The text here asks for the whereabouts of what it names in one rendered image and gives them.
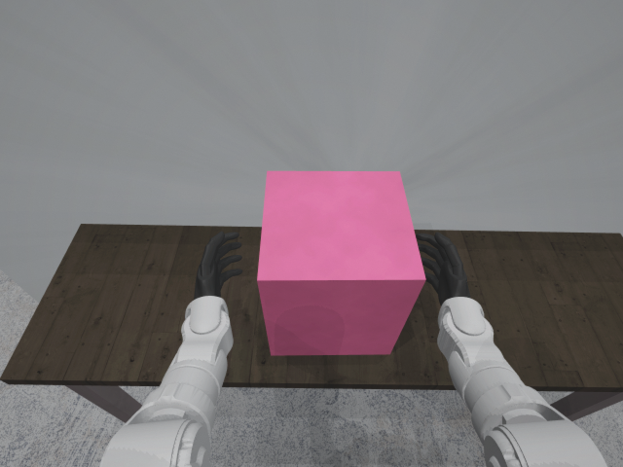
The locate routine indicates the left robot hand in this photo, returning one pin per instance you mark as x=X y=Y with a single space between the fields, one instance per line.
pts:
x=209 y=279

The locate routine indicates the left robot upper arm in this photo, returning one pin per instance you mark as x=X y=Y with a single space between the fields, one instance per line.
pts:
x=172 y=443

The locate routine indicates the right robot hand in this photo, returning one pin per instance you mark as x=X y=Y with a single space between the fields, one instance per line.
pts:
x=450 y=279

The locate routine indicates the right robot upper arm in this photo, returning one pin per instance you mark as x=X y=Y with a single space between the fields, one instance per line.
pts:
x=555 y=443

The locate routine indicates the table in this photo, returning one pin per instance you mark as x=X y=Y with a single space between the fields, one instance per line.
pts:
x=113 y=312

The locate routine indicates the right robot forearm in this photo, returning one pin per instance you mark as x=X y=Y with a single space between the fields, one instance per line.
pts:
x=486 y=383

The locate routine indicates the carton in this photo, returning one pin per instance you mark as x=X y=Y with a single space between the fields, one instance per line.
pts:
x=339 y=265

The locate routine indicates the left robot forearm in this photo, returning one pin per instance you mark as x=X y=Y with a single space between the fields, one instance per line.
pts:
x=192 y=383

